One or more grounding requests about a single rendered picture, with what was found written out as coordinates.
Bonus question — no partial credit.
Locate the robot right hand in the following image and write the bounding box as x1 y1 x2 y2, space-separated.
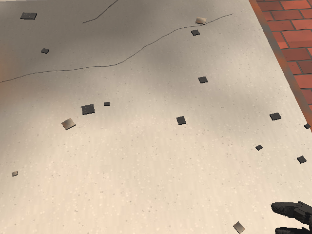
271 201 312 234

